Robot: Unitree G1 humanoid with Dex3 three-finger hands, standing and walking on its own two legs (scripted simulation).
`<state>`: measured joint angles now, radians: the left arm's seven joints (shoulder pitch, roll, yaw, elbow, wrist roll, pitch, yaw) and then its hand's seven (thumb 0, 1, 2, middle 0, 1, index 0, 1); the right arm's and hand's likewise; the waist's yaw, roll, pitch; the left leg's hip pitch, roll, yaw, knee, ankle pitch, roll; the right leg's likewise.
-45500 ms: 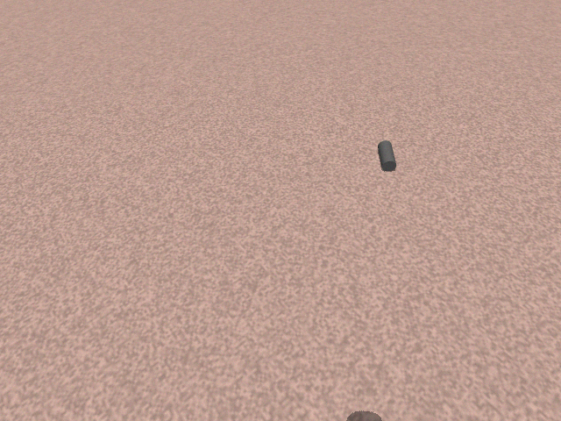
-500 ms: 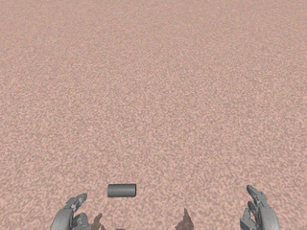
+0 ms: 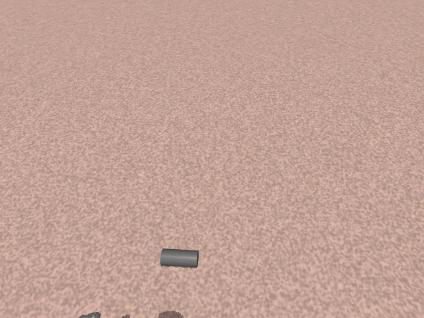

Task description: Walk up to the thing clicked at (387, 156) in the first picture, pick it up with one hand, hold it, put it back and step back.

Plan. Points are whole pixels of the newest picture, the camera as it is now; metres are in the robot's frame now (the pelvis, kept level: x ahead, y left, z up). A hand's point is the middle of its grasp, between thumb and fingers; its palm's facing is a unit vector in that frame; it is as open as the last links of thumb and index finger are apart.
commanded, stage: stand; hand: left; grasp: from above
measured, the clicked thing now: (179, 257) +0.48 +0.20 -0.72
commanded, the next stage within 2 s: none
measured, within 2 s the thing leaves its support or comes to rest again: neither
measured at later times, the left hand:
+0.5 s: hand out of the picture +0.02 +0.24 -0.14, palm faces +0.04 -0.94 -0.33, open 7.4 cm
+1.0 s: hand out of the picture +0.08 +0.23 -0.13, palm faces +0.02 -0.95 -0.33, open 7.4 cm
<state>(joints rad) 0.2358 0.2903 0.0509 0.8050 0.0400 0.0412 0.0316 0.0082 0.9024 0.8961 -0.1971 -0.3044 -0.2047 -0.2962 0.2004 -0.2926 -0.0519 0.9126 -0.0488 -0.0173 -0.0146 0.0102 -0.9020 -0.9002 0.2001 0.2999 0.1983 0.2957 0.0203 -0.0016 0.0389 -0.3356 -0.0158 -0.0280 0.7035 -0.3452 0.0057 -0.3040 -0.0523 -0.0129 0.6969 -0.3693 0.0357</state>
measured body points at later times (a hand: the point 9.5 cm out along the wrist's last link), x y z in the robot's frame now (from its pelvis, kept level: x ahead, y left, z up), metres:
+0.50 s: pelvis -0.01 +0.00 +0.02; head -0.01 -0.01 +0.47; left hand +0.02 +0.28 -0.12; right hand +0.06 -0.28 -0.12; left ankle +0.02 +0.12 -0.72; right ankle +0.00 -0.14 -0.72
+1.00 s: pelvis +0.01 -0.01 +0.03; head +0.01 -0.02 +0.48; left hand +0.07 +0.28 -0.11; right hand +0.08 -0.30 -0.11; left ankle +0.02 +0.12 -0.72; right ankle +0.00 -0.14 -0.72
